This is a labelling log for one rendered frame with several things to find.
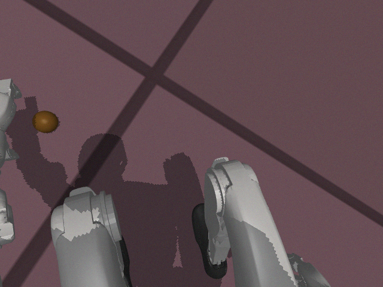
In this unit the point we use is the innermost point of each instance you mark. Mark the ball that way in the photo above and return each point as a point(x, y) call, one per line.
point(45, 121)

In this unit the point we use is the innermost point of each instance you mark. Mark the left robot hand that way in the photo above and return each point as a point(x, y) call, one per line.
point(8, 92)

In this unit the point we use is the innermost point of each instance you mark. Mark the left robot foot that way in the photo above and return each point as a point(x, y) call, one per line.
point(126, 262)

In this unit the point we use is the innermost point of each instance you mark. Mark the right robot hand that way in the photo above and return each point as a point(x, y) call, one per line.
point(309, 276)

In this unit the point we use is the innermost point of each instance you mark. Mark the right robot foot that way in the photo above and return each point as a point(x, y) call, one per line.
point(201, 235)

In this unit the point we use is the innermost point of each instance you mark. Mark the left robot arm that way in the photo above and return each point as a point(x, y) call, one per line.
point(7, 232)

